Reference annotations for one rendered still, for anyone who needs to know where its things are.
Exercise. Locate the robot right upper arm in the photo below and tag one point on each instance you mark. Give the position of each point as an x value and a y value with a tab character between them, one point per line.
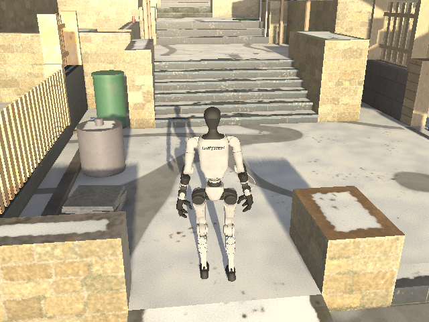
237	153

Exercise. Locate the right robot foot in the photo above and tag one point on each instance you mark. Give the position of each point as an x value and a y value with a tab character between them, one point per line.
231	275

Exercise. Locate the robot left upper arm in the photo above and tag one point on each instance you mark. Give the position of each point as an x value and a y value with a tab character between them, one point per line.
189	155

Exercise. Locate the left robot thigh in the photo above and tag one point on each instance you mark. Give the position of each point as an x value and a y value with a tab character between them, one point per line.
199	203

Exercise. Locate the left robot hand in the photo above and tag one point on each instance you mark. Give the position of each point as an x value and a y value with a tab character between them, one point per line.
180	209

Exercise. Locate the left robot forearm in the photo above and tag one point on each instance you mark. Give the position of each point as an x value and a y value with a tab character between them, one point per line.
185	178

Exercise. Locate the right robot hand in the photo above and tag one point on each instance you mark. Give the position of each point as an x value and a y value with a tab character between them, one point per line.
248	202

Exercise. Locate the right robot forearm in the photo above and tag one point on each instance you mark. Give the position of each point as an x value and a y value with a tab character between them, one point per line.
243	177

